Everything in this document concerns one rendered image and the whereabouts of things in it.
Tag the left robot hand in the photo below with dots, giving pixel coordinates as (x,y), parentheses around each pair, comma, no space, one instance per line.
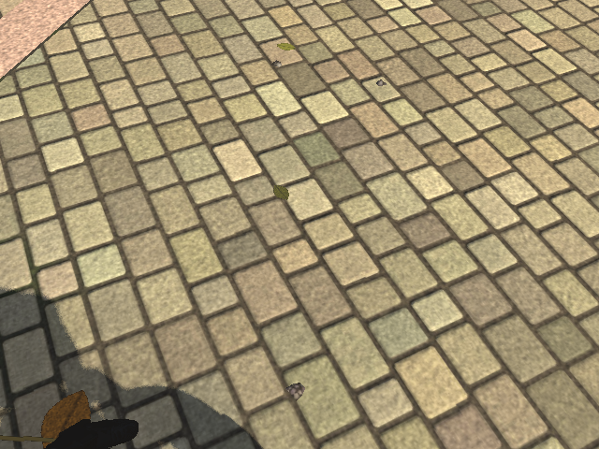
(96,435)

